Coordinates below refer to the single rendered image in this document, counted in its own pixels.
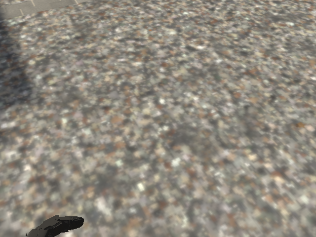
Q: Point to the left robot hand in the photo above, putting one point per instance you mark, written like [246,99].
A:
[56,225]

